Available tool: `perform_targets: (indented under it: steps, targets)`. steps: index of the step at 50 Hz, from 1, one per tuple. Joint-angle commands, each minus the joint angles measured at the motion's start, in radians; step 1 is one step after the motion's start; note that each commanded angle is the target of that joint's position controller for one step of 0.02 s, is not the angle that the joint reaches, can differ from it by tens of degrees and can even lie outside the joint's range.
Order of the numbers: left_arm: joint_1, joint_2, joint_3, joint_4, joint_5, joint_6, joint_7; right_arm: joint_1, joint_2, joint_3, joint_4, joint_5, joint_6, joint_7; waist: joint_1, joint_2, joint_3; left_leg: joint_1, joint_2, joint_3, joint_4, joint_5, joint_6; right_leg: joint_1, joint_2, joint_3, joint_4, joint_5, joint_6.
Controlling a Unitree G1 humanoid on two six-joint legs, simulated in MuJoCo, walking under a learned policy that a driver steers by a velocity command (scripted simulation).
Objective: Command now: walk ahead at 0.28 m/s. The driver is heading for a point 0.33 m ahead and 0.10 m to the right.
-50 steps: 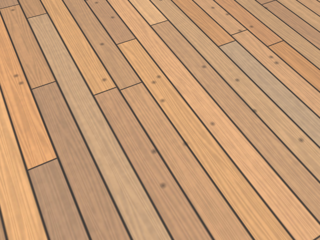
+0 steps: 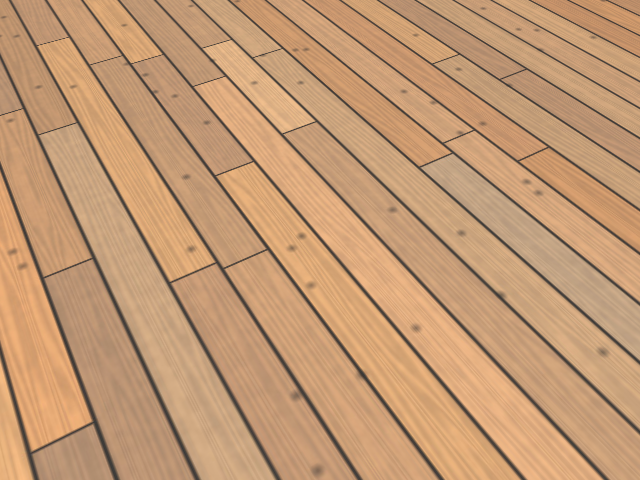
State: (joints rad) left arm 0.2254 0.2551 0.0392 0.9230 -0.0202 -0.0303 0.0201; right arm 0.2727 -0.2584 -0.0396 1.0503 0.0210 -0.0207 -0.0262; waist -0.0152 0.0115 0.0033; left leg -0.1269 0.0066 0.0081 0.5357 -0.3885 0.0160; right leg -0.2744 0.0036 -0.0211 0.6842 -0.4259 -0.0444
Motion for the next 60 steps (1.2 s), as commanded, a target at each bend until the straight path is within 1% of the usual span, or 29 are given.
perform_targets:
  steps: [1,3,4,5,6,7,8,9,11,17,20,22,25,26,27,28,29,30,31,32,34,36,39,41,43,44,47,51,60]
  targets:
    - [-0.102,0.077,0.017,-0.082,-0.014,-0.057,-0.02,-0.026,-0.177,-0.036,-0.042,0.01,-0.037,0.005,0.009,0.137,0.185,-0.074,0.302,-0.394,-0.339,-0.257,0.204,-0.175,-0.04,0.001,-0.031,-0.041,-0.038]
    - [0.065,0.094,0.036,0.001,-0.01,-0.062,-0.026,-0.092,-0.165,-0.033,-0.066,0.014,-0.033,0.014,0.085,0.095,0.109,-0.205,0.189,-0.22,-0.23,-0.069,0.135,0.164,0.012,-0.043,-0.206,0.127,-0.039]
    - [0.18,0.147,0.058,0.037,-0.005,-0.061,-0.023,-0.13,-0.132,-0.022,-0.086,0.007,-0.039,0.016,0.132,-0.003,0.063,-0.295,0.103,-0.104,-0.034,0.099,0.083,0.309,-0.052,0.09,-0.27,0.118,-0.064]
    - [0.307,0.259,0.089,0.065,-0.003,-0.065,-0.029,-0.152,-0.078,-0.008,-0.129,-0.004,-0.055,0.014,0.158,-0.291,-0.002,-0.476,-0.04,0.047,0.326,0.056,0.001,0.475,-0.262,0.482,-0.423,0.062,-0.178]
    - [0.31,0.193,0.061,0.062,0.009,-0.076,-0.036,-0.16,-0.105,-0.015,-0.14,0.001,-0.07,0.014,0.143,-0.255,-0.017,-0.6,-0.047,-0.061,0.553,-0.158,0.0,0.502,-0.374,0.7,-0.497,0.077,-0.248]
    - [0.232,0.137,0.04,0.044,0.015,-0.086,-0.036,-0.127,-0.116,-0.021,-0.131,0.026,-0.079,0.022,0.089,-0.157,0.041,-0.661,0.013,-0.115,0.656,-0.116,0.032,0.467,-0.377,0.617,-0.484,0.114,-0.234]
    - [0.178,0.117,0.033,0.024,0.017,-0.091,-0.039,-0.107,-0.108,-0.019,-0.118,0.034,-0.083,0.029,0.062,-0.107,0.055,-0.665,0.054,-0.108,0.666,-0.027,0.055,0.439,-0.335,0.509,-0.489,0.151,-0.203]
    - [0.153,0.112,0.028,0.019,0.013,-0.091,-0.042,-0.118,-0.109,-0.023,-0.117,0.026,-0.085,0.032,0.051,-0.068,0.085,-0.683,0.083,-0.091,0.626,0.048,0.063,0.42,-0.306,0.417,-0.503,0.229,-0.179]
    - [0.168,0.078,0.013,0.028,0.02,-0.08,-0.042,-0.137,-0.098,-0.03,-0.119,0.009,-0.078,0.041,0.047,-0.092,0.073,-0.616,0.111,-0.057,0.541,0.143,0.053,0.383,-0.241,0.269,-0.515,0.421,-0.132]
    - [0.205,0.128,0.015,0.046,0.024,-0.056,-0.007,-0.33,-0.023,-0.005,-0.2,-0.005,-0.064,0.052,0.072,-0.078,0.125,-0.545,0.065,0.024,0.182,0.332,-0.02,0.253,-0.188,0.11,-0.571,0.577,-0.131]
    - [0.24,0.139,0.018,0.072,0.024,-0.049,0.0,-0.388,-0.027,0.001,-0.227,-0.004,-0.066,0.057,0.081,-0.104,0.121,-0.4,0.015,0.058,0.051,0.431,-0.016,0.199,-0.177,0.056,-0.537,0.737,-0.111]
    - [0.223,0.138,0.02,0.082,0.016,-0.044,0.001,-0.37,-0.053,-0.006,-0.235,0.0,-0.066,0.061,0.049,-0.126,0.096,-0.344,0.009,0.026,0.009,0.455,0.014,0.237,-0.198,0.049,-0.488,0.816,-0.091]
    - [0.142,0.142,0.025,0.066,0.014,-0.031,0.007,-0.141,-0.137,-0.046,-0.162,-0.016,-0.074,0.057,-0.082,-0.128,-0.049,-0.098,-0.042,0.028,-0.051,0.482,0.075,0.3,-0.176,0.04,-0.239,1.009,-0.04]
    - [0.163,0.134,0.021,0.063,0.021,-0.029,0.003,-0.053,-0.173,-0.059,-0.135,-0.026,-0.073,0.049,-0.114,-0.082,-0.114,0.072,0.011,-0.007,-0.071,0.681,0.099,0.225,-0.128,0.022,-0.075,0.906,-0.001]
    - [0.255,0.072,0.001,0.056,0.053,-0.033,-0.002,0.035,-0.239,-0.068,-0.118,-0.053,-0.066,0.041,-0.075,0.108,-0.258,0.393,0.232,-0.228,0.046,1.082,0.199,-0.03,-0.037,0.003,0.236,0.393,0.041]
    - [0.379,-0.014,-0.022,0.094,0.025,-0.037,-0.007,0.056,-0.204,-0.049,-0.107,-0.054,-0.057,0.048,-0.034,0.26,-0.442,0.511,0.416,-0.533,-0.042,1.143,0.37,-0.156,0.091,0.096,0.523,-0.288,0.079]
    - [0.331,0.073,0.002,0.106,0.0,-0.035,-0.009,-0.011,-0.155,-0.038,-0.119,-0.025,-0.052,0.057,-0.039,0.128,-0.375,0.349,0.362,-0.496,-0.119,0.891,0.341,-0.159,0.044,0.182,0.604,-0.27,0.077]
    - [0.228,0.093,0.011,0.076,-0.015,-0.028,-0.004,-0.134,-0.122,-0.028,-0.142,-0.011,-0.051,0.054,-0.013,0.095,-0.198,0.189,0.319,-0.38,-0.17,0.717,0.297,-0.231,0.001,0.124,0.598,-0.212,0.076]
    - [0.173,0.093,0.015,0.069,-0.005,-0.016,0.008,-0.209,-0.075,-0.01,-0.155,-0.015,-0.051,0.052,0.011,0.026,-0.116,0.038,0.274,-0.306,-0.219,0.611,0.257,-0.211,-0.042,0.098,0.548,-0.146,0.083]
    - [0.16,0.084,0.021,0.065,0.009,0.0,0.021,-0.256,-0.056,-0.002,-0.157,-0.025,-0.052,0.051,0.039,0.026,-0.073,-0.095,0.241,-0.248,-0.255,0.532,0.23,-0.146,-0.073,0.1,0.473,-0.092,0.089]
    - [0.175,0.051,0.019,0.063,0.019,0.023,0.033,-0.279,-0.067,-0.003,-0.14,-0.05,-0.048,0.049,0.073,0.083,-0.053,-0.242,0.187,-0.179,-0.3,0.447,0.208,-0.019,-0.081,0.077,0.327,-0.047,0.092]
    - [0.159,0.034,0.013,0.057,0.022,0.03,0.043,-0.266,-0.081,-0.005,-0.128,-0.058,-0.048,0.038,0.073,0.105,-0.07,-0.26,0.179,-0.155,-0.307,0.429,0.223,0.024,-0.078,0.062,0.175,-0.044,0.094]
    - [0.114,0.054,0.014,0.054,0.025,0.044,0.039,-0.251,-0.112,-0.01,-0.121,-0.04,-0.034,0.021,0.064,0.091,-0.099,-0.271,0.181,-0.172,-0.334,0.131,0.205,0.11,-0.07,0.045,-0.001,0.132,0.08]
    - [0.104,0.053,0.016,0.064,0.039,0.049,0.03,-0.254,-0.099,-0.004,-0.114,-0.025,-0.022,0.015,0.079,0.079,-0.06,-0.339,0.149,-0.163,-0.343,-0.097,0.152,0.192,-0.049,0.02,-0.111,0.226,0.06]
    - [0.072,0.076,0.014,0.046,0.052,0.047,0.029,-0.198,-0.064,0.009,-0.089,-0.026,-0.016,0.016,0.064,0.025,0.019,-0.358,0.099,-0.143,-0.308,-0.2,0.068,0.172,-0.106,0.084,-0.255,0.22,0.022]
    - [0.039,0.15,0.03,0.05,0.04,0.043,0.031,-0.154,-0.08,0.0,-0.088,-0.027,-0.008,0.01,0.005,-0.079,0.068,-0.298,0.037,-0.076,-0.282,-0.138,0.036,0.03,-0.106,0.098,-0.28,0.052,-0.007]
    - [-0.011,0.077,0.016,0.066,0.039,0.01,0.023,-0.135,-0.068,0.002,-0.076,-0.033,0.0,-0.003,-0.008,-0.136,0.057,-0.097,0.017,-0.037,-0.174,0.073,0.03,-0.095,-0.085,0.092,-0.349,0.009,0.024]
    - [0.007,0.072,0.014,0.086,0.025,-0.012,0.018,-0.113,-0.065,0.002,-0.051,-0.029,-0.003,0.001,0.005,-0.069,-0.003,-0.081,0.021,-0.028,-0.141,0.237,0.044,0.011,-0.076,0.078,-0.301,0.238,0.031]
    - [0.023,0.071,0.01,0.116,0.021,0.001,0.017,-0.112,-0.07,-0.001,-0.02,-0.019,0.012,-0.003,0.018,-0.012,-0.033,-0.025,0.027,-0.027,-0.103,0.421,0.037,0.071,-0.062,0.056,-0.27,0.414,0.019]
